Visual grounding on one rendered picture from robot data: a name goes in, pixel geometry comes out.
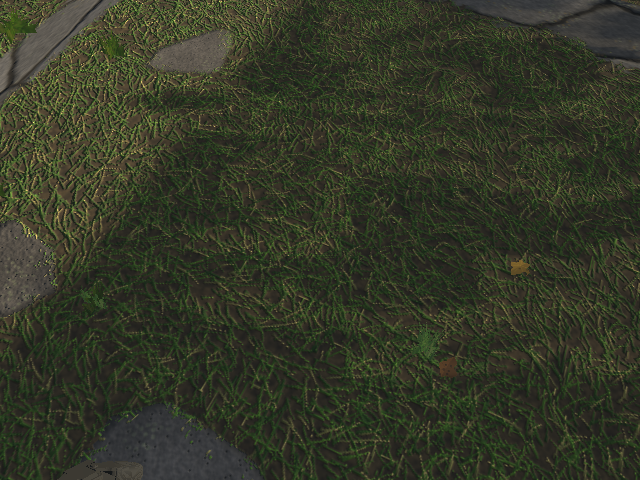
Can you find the robot left hand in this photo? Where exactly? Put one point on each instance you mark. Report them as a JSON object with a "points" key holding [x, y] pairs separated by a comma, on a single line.
{"points": [[118, 470]]}

